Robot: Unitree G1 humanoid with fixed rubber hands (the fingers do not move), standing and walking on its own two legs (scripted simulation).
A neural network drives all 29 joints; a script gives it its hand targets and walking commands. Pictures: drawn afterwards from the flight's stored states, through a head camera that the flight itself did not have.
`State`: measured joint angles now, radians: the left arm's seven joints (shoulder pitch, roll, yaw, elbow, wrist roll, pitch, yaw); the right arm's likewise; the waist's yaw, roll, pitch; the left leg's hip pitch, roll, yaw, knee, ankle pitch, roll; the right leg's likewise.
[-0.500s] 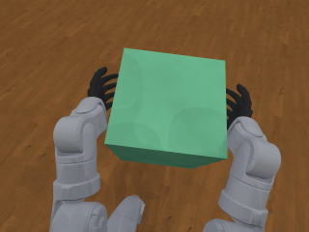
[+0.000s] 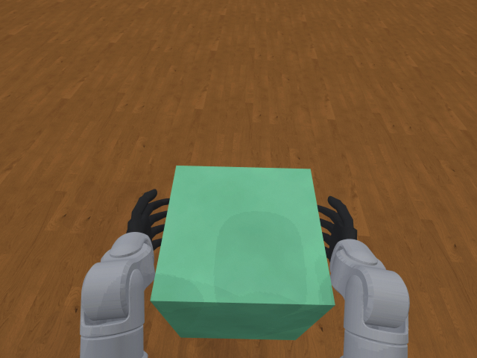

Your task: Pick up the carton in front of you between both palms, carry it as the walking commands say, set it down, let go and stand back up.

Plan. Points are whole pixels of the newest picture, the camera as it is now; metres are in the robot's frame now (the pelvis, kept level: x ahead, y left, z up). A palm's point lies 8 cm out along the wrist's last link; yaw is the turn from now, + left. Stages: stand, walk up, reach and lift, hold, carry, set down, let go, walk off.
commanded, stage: carry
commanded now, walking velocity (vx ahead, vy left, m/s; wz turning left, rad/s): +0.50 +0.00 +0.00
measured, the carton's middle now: (240, 259) +0.29 -0.01 +0.02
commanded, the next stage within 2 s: none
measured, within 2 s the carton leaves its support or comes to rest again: neither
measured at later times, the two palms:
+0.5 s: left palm (159, 122) +0.59 +0.17 +0.08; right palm (293, 124) +0.59 -0.13 +0.08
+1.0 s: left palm (188, 57) +0.90 +0.14 +0.08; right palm (287, 63) +0.91 -0.16 +0.07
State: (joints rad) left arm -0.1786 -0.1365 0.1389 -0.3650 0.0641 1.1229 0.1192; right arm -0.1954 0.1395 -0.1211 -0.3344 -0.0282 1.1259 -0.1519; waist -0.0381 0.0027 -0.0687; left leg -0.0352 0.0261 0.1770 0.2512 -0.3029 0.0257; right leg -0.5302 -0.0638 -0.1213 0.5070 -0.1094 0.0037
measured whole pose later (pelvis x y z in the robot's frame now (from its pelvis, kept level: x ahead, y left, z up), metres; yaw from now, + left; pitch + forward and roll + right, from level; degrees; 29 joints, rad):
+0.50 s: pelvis +0.36 +0.02 -0.03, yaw +1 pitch +3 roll +1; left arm 0.01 -0.13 0.06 -0.51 0.04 1.21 0.14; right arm 0.01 0.13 -0.03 -0.49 -0.05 1.20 -0.14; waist 0.00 -0.05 -0.17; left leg -0.47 0.06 0.25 0.59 -0.15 0.07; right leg -0.07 -0.13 -0.13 0.69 -0.49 0.04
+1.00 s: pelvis +0.67 -0.02 -0.02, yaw +3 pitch +4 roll +0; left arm -0.02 -0.13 0.04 -0.50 0.04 1.20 0.14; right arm -0.01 0.13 -0.06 -0.54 -0.05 1.23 -0.14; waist 0.02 0.04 -0.09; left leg -0.27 0.07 0.08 1.03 -0.51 -0.04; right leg -0.44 -0.06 -0.24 0.52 -0.15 -0.08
